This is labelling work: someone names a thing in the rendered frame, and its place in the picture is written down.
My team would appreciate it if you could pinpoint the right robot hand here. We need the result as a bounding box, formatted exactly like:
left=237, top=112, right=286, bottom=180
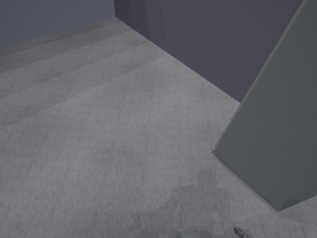
left=234, top=226, right=256, bottom=238

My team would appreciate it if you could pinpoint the fridge door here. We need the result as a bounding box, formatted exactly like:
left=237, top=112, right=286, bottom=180
left=214, top=0, right=317, bottom=210

